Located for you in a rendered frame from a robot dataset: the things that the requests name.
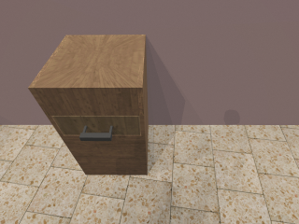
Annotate handle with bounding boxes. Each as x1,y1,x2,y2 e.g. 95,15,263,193
79,125,113,141

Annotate cabinet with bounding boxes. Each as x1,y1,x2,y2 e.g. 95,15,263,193
28,35,149,175

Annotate drawer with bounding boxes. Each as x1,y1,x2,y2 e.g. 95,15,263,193
52,116,141,135

